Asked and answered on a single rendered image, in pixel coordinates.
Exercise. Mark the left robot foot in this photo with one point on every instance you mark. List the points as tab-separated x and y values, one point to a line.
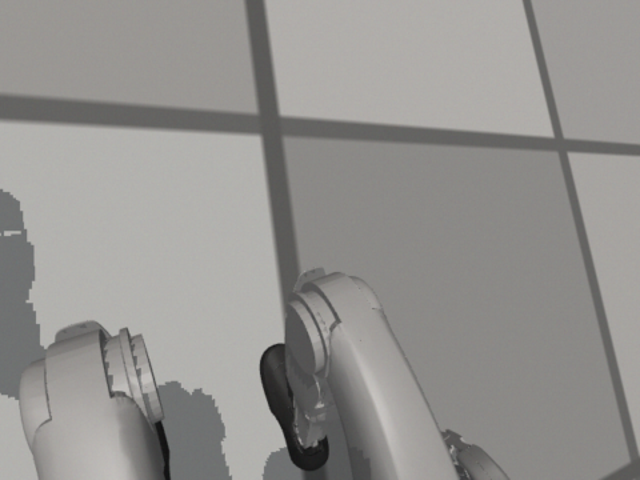
164	448

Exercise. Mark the right robot hand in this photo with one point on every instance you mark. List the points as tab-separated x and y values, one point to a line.
474	462

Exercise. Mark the right robot foot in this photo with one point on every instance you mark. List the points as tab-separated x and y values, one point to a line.
280	400

